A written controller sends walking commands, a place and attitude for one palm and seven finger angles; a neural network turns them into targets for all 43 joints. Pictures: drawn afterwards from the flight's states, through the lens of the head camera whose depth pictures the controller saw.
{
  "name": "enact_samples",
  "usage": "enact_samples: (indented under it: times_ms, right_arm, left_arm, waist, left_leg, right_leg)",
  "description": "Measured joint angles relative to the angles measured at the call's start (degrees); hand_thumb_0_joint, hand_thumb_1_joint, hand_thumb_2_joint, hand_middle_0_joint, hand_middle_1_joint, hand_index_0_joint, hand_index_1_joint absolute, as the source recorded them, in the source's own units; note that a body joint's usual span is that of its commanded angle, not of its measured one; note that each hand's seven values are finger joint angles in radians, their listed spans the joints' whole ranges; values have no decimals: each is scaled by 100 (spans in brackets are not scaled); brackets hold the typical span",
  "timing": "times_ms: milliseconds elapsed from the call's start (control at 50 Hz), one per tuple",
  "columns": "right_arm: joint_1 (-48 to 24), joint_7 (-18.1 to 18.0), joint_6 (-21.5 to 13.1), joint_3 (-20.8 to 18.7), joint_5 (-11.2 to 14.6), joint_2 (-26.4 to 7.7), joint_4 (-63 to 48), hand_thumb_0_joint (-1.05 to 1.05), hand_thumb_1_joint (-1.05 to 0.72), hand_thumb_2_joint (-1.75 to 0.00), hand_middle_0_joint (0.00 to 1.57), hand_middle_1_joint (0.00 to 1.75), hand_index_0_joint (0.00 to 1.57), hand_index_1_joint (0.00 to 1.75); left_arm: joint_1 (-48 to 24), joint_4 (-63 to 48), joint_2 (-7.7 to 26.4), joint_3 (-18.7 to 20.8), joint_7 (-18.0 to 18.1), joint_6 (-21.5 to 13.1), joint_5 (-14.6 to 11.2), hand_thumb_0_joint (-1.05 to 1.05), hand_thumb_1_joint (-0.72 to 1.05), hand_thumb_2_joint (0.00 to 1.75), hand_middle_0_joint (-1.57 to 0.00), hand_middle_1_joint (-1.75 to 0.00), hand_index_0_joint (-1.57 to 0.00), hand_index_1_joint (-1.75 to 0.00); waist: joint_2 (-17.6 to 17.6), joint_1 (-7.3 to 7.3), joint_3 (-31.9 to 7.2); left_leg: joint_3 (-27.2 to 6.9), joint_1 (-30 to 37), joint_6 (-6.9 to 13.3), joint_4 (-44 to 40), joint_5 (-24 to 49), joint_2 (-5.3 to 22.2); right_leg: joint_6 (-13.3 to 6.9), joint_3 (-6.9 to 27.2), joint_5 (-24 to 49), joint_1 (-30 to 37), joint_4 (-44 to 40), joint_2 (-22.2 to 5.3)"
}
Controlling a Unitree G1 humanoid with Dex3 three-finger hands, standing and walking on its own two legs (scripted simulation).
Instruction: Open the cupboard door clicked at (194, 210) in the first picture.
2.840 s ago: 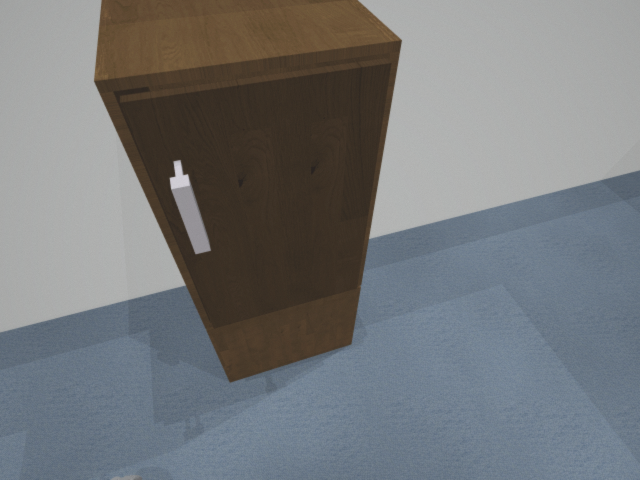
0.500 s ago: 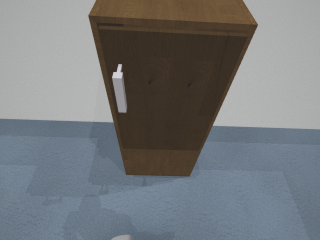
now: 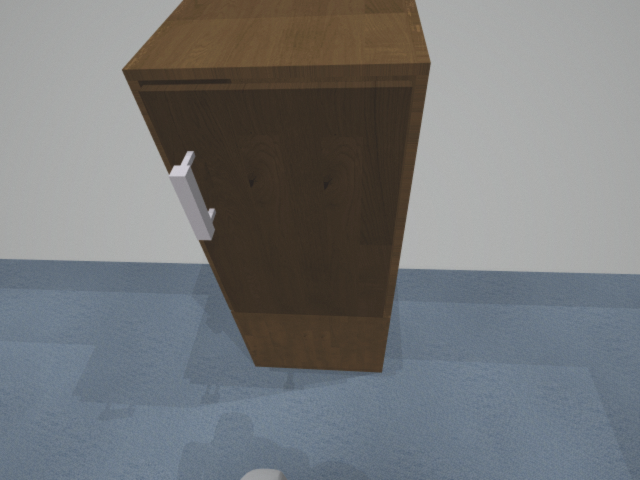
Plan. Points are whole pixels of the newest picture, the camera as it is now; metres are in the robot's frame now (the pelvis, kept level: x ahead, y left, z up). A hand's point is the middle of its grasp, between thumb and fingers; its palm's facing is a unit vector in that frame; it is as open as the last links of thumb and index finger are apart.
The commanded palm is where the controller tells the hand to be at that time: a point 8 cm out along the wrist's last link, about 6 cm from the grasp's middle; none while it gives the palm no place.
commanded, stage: come to a stop and stand still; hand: left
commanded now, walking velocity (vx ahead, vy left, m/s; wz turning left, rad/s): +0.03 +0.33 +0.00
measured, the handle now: (197, 196) +0.52 +0.24 +0.05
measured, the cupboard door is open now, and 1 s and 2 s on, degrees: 0 0 0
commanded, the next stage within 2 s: look again from close up in 1.12 s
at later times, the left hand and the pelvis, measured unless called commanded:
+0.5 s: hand out of the picture -0.03 +0.27 -0.17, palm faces +0.08 -0.98 -0.21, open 7.4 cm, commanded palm none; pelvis -0.03 +0.07 +0.01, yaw +0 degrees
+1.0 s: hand out of the picture +0.01 +0.28 -0.16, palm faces +0.01 -0.98 -0.20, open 7.2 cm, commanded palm none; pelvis -0.03 +0.11 +0.02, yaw -1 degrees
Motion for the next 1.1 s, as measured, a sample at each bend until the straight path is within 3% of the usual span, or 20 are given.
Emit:
enact_samples:
  times_ms: [80,180,260,340,380,440,500,540,640,700,740,800,960,1100]
  right_arm:
    - [-24,82,44,-1,-35,-55,-66,0,-92,-90,20,30,19,30]
    - [-95,144,151,18,-72,-23,-167,0,-92,-90,20,30,19,30]
    - [-204,169,130,55,-39,46,-258,0,-92,-90,20,30,19,30]
    - [-249,157,-70,130,49,176,-340,0,-91,-90,20,30,19,30]
    - [-191,120,-225,175,66,245,-371,0,-91,-90,20,30,19,30]
    - [-60,52,-266,274,20,458,-339,0,-91,-90,20,30,19,30]
    - [102,-64,-287,334,6,556,-214,0,-93,-90,20,30,20,30]
    - [164,-95,-313,370,12,560,-108,0,-93,-90,20,30,20,30]
    - [265,-172,-428,404,16,586,111,0,-93,-90,20,30,20,30]
    - [360,-192,-474,405,42,613,249,0,-92,-90,20,30,20,30]
    - [391,-196,-477,399,81,588,386,0,-92,-90,20,30,20,30]
    - [454,-186,-458,421,95,620,530,0,-92,-90,20,30,20,30]
    - [537,-153,-500,529,82,847,769,0,-91,-90,20,30,20,30]
    - [554,-161,-493,499,87,809,832,0,-91,-90,20,30,20,30]
  left_arm:
    - [80,-22,-35,17,80,6,-13,1,91,90,-20,-30,-21,-30]
    - [172,-45,74,63,187,-19,4,1,90,90,-21,-30,-21,-30]
    - [284,-28,207,100,189,30,58,1,90,90,-21,-30,-21,-30]
    - [387,19,367,152,116,151,71,1,90,90,-21,-30,-21,-30]
    - [419,62,444,172,88,239,21,1,90,90,-21,-30,-21,-30]
    - [316,190,538,214,93,384,-20,1,91,90,-20,-30,-21,-30]
    - [195,220,535,195,50,350,-8,1,91,90,-20,-30,-20,-30]
    - [113,205,501,154,31,272,-16,1,91,90,-20,-30,-20,-30]
    - [-134,257,327,5,45,184,-76,1,91,90,-20,-30,-20,-30]
    - [-300,305,215,-46,90,127,-102,1,91,90,-20,-30,-20,-30]
    - [-416,389,121,-60,140,62,-114,1,93,90,-20,-30,-20,-30]
    - [-435,420,61,-113,154,-36,-137,1,93,90,-20,-30,-20,-30]
    - [-363,554,107,-116,194,12,-159,0,93,90,-20,-30,-20,-30]
    - [-57,724,65,-147,161,50,-127,1,93,90,-20,-30,-20,-30]
  waist:
    - [-51,53,-4]
    - [-171,160,-9]
    - [-293,260,-16]
    - [-457,331,-85]
    - [-504,282,-156]
    - [-640,201,-181]
    - [-624,119,-241]
    - [-629,100,-227]
    - [-600,-32,-132]
    - [-565,-107,-114]
    - [-351,-139,-77]
    - [-181,-188,-120]
    - [-305,-164,-188]
    - [-380,-98,-191]
  left_leg:
    - [122,-309,-58,860,550,-224]
    - [111,-329,-140,836,721,-247]
    - [150,17,-109,-109,465,-154]
    - [284,714,11,-1698,484,-134]
    - [312,1057,90,-2437,673,-143]
    - [367,1090,291,-2422,726,-198]
    - [357,1228,403,-2812,958,-237]
    - [385,1311,470,-3046,1084,-311]
    - [486,1414,612,-3289,1200,-542]
    - [546,1389,657,-3213,1152,-686]
    - [525,1390,654,-3091,1077,-623]
    - [518,1493,638,-3208,1122,-591]
    - [580,1700,678,-3542,1325,-629]
    - [577,1683,701,-3678,1440,-657]
  right_leg:
    - [-51,-46,274,118,-433,-34]
    - [-42,-108,478,112,-689,-99]
    - [35,-63,586,45,-759,-174]
    - [178,51,671,-87,-745,-213]
    - [231,103,483,-257,-473,-196]
    - [148,333,-615,-504,426,3]
    - [101,327,-609,-653,1295,216]
    - [113,259,-545,-582,1442,275]
    - [115,72,-680,106,418,339]
    - [55,51,-192,654,-604,368]
    - [-154,11,-42,882,-970,457]
    - [-173,7,10,996,-1128,495]
    - [-127,79,140,1108,-1294,469]
    - [-106,78,234,1074,-1385,446]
